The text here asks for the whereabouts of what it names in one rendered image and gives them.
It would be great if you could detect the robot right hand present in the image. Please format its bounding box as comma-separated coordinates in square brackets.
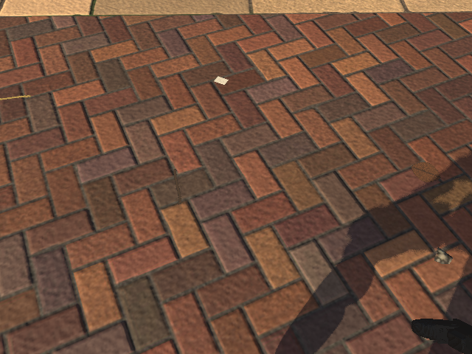
[412, 319, 472, 354]

